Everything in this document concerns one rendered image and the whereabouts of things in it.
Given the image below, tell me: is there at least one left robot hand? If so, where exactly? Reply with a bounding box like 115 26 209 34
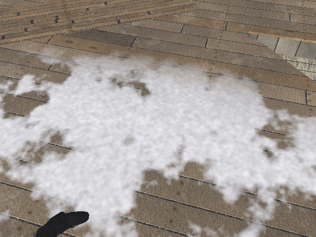
33 211 89 237

